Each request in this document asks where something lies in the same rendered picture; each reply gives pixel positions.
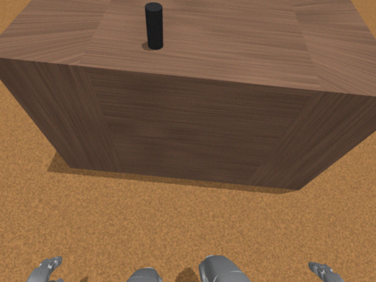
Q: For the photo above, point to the can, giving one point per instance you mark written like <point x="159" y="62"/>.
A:
<point x="154" y="25"/>

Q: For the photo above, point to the left robot hand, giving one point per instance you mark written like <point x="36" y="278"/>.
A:
<point x="42" y="273"/>

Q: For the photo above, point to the right robot hand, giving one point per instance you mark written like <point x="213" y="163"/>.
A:
<point x="324" y="272"/>

